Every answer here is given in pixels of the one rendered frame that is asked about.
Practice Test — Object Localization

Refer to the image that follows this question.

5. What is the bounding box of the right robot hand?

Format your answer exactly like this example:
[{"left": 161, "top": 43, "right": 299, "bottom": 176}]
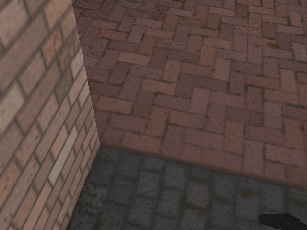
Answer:
[{"left": 258, "top": 213, "right": 307, "bottom": 230}]

